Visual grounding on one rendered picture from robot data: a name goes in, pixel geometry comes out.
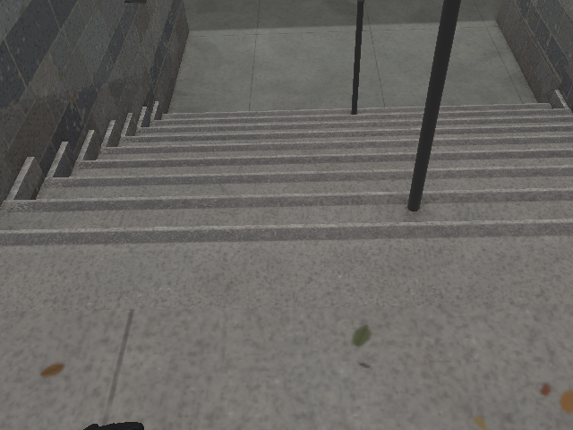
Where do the stairs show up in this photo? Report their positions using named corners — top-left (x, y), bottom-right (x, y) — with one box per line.
top-left (0, 103), bottom-right (573, 230)

